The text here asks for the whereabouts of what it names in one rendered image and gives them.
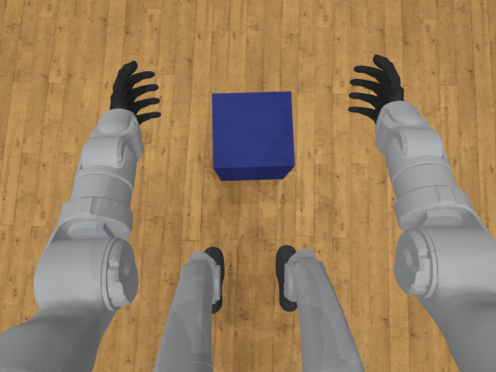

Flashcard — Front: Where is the left robot forearm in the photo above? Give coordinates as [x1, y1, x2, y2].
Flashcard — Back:
[33, 108, 145, 307]

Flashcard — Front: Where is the right robot forearm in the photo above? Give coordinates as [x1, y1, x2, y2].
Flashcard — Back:
[374, 101, 496, 243]

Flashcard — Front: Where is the right robot thigh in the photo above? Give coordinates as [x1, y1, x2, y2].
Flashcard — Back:
[284, 257, 366, 372]

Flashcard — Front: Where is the right robot hand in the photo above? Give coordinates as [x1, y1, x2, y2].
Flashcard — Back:
[348, 54, 404, 125]

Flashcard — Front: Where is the left robot thigh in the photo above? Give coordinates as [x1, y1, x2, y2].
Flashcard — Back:
[153, 260, 221, 372]

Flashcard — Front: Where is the robot right upper arm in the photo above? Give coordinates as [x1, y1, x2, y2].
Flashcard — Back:
[393, 226, 496, 372]

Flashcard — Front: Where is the left robot hand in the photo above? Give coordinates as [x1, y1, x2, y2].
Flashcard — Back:
[110, 61, 161, 125]

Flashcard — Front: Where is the robot left upper arm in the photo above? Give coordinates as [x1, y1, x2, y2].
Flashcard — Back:
[0, 237, 139, 372]

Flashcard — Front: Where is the carton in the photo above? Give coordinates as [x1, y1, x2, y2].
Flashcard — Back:
[212, 91, 295, 181]

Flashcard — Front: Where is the robot thigh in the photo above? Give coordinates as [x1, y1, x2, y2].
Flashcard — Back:
[153, 260, 221, 372]
[284, 257, 366, 372]

